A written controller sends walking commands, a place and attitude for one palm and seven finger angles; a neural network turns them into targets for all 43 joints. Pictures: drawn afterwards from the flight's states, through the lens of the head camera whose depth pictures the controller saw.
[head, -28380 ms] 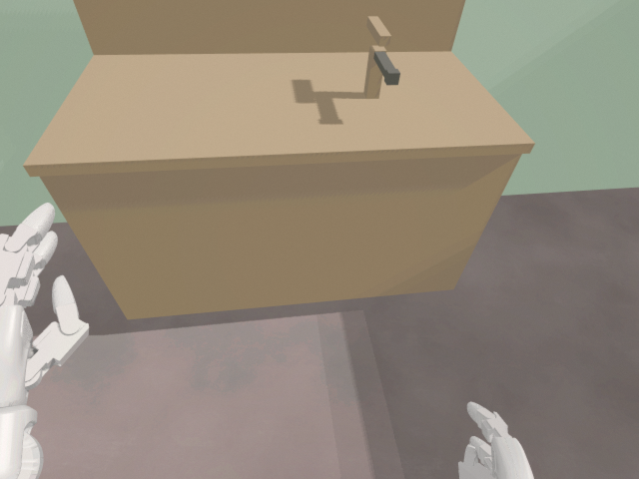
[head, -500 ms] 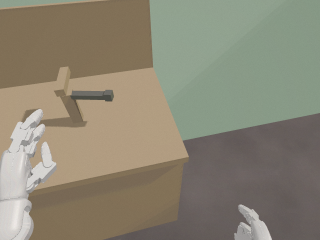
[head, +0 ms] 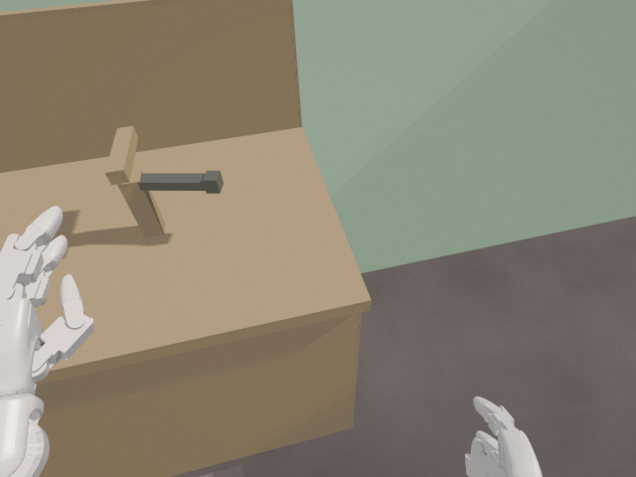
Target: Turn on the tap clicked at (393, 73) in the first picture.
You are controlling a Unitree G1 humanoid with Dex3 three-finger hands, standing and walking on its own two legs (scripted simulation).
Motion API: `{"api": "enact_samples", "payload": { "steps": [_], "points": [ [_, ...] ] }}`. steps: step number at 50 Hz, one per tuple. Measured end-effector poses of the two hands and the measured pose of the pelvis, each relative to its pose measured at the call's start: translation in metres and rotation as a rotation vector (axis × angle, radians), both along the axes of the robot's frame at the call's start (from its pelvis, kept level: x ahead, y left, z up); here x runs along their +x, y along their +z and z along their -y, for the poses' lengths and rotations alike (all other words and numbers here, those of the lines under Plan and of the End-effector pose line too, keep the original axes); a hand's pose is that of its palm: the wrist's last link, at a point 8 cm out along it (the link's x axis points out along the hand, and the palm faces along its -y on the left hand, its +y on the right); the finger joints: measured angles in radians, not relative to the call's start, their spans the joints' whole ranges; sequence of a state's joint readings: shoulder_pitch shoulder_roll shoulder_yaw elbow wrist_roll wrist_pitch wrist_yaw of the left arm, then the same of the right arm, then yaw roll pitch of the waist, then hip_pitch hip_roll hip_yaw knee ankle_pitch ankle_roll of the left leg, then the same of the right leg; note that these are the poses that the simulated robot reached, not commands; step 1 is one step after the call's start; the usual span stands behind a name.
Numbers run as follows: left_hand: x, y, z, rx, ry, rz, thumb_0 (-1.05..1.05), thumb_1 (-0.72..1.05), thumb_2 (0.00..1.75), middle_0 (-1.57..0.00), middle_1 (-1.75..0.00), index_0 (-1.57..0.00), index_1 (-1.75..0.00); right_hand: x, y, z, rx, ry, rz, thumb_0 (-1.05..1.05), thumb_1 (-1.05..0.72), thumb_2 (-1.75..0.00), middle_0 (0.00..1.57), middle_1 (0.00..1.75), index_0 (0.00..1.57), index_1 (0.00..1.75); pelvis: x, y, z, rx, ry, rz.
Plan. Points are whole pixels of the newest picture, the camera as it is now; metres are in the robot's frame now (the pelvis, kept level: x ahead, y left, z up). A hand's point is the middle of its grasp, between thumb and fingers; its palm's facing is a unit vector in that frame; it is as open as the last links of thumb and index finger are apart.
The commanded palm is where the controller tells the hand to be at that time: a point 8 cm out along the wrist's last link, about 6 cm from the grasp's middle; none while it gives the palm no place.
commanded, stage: step back with the hand held close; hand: left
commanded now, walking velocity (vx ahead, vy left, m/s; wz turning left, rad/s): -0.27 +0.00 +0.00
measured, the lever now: (213, 182) +0.54 +0.24 +0.08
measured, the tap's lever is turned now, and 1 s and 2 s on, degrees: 74 74 74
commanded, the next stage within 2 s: stop stepping back and stand still in 1.14 s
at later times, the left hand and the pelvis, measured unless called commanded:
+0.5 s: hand (44, 399) +0.14 +0.26 +0.15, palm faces +0.39 -0.81 -0.43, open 7.4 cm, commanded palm +0.10 +0.30 +0.17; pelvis -0.07 +0.02 -0.01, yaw -1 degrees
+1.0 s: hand out of the picture +0.06 +0.26 +0.15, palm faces +0.41 -0.83 -0.38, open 7.4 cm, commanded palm +0.00 +0.31 +0.17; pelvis -0.14 +0.02 -0.02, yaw +4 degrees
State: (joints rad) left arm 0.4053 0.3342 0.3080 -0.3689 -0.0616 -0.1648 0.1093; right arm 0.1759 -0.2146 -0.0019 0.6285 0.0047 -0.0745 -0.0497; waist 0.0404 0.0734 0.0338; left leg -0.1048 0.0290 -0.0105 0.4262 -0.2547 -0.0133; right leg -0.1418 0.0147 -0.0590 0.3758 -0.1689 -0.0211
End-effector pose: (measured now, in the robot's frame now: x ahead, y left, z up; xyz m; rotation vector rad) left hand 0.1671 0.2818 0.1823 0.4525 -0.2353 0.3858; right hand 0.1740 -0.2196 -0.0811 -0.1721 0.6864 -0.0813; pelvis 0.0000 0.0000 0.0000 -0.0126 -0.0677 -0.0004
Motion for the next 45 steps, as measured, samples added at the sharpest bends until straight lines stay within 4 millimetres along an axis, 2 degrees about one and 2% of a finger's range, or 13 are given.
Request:
{"api": "enact_samples", "payload": {
  "steps": [3,10,20,30,35,39,45],
  "points": [
    [-0.001,-0.002,-0.003,0.020,-0.005,-0.024,0.01,0.89,0.90,-0.21,-0.30,-0.21,-0.30,-0.009,-0.002,0.004,-0.007,-0.022,-0.022,0.01,-0.91,-0.90,0.20,0.30,0.21,0.30,-0.006,0.000,-0.003,0.000,-0.008,-0.025],
    [-0.012,-0.023,-0.001,0.008,-0.047,-0.130,0.01,0.89,0.90,-0.21,-0.30,-0.21,-0.30,-0.034,-0.006,0.010,-0.037,-0.080,-0.061,0.01,-0.91,-0.90,0.20,0.30,0.20,0.30,-0.021,-0.002,-0.013,0.013,-0.020,-0.053],
    [-0.046,-0.007,-0.011,0.076,-0.025,-0.038,0.01,0.89,0.90,-0.21,-0.30,-0.21,-0.30,-0.061,-0.006,0.002,-0.041,-0.072,-0.049,0.01,-0.91,-0.90,0.20,0.30,0.20,0.30,-0.052,-0.008,-0.016,0.016,-0.014,-0.054],
    [-0.077,-0.023,-0.017,0.029,-0.019,-0.031,0.01,0.89,0.90,-0.21,-0.30,-0.21,-0.30,-0.094,-0.008,-0.004,-0.066,-0.056,-0.045,0.01,-0.91,-0.90,0.20,0.30,0.21,0.30,-0.082,-0.013,-0.023,-0.001,-0.004,-0.064],
    [-0.089,-0.015,-0.023,0.079,-0.021,0.030,0.01,0.89,0.90,-0.21,-0.30,-0.21,-0.30,-0.112,-0.009,-0.008,-0.085,-0.049,-0.050,0.01,-0.91,-0.90,0.20,0.30,0.21,0.30,-0.096,-0.017,-0.024,-0.012,0.030,-0.048],
    [-0.108,-0.006,-0.026,0.132,0.012,0.073,0.01,0.89,0.90,-0.21,-0.30,-0.21,-0.30,-0.118,-0.014,-0.010,-0.066,-0.032,-0.046,0.01,-0.91,-0.90,0.20,0.30,0.21,0.30,-0.103,-0.021,-0.019,-0.011,0.049,-0.056],
    [-0.135,-0.014,-0.017,0.083,0.023,0.046,0.01,0.89,0.90,-0.21,-0.30,-0.21,-0.30,-0.123,-0.019,-0.010,-0.049,0.003,-0.047,0.01,-0.91,-0.90,0.20,0.30,0.21,0.30,-0.123,-0.022,-0.014,-0.007,0.051,-0.051]
  ]
}}
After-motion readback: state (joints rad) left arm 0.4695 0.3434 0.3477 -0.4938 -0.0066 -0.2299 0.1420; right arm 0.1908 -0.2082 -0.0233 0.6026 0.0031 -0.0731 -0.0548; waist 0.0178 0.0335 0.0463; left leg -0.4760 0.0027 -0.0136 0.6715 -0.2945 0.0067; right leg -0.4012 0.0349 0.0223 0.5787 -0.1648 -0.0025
